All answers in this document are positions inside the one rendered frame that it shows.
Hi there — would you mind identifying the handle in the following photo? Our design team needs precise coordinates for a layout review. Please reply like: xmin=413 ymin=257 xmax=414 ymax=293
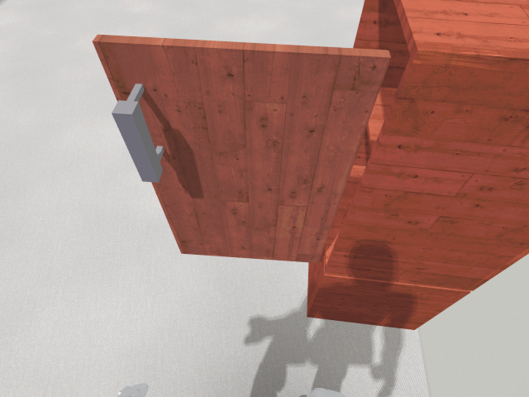
xmin=112 ymin=84 xmax=164 ymax=183

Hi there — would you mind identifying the cupboard door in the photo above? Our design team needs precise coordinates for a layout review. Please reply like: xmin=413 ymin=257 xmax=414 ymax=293
xmin=93 ymin=35 xmax=391 ymax=263

